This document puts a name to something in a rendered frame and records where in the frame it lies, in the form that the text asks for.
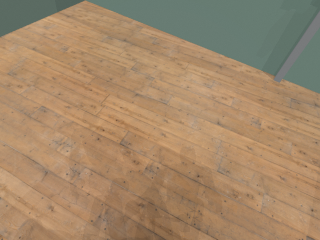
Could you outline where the panel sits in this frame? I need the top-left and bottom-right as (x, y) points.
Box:
(274, 11), (320, 83)

